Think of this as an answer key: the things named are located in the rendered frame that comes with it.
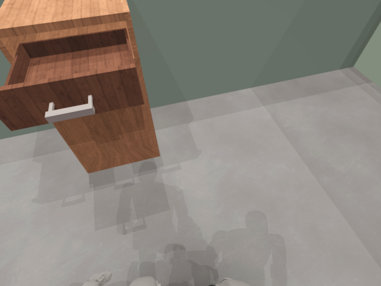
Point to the cabinet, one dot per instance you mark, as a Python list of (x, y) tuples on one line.
[(99, 141)]

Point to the left robot hand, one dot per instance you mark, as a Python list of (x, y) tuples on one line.
[(99, 279)]

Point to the drawer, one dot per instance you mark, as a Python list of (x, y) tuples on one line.
[(65, 71)]

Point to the handle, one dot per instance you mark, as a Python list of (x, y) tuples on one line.
[(70, 112)]

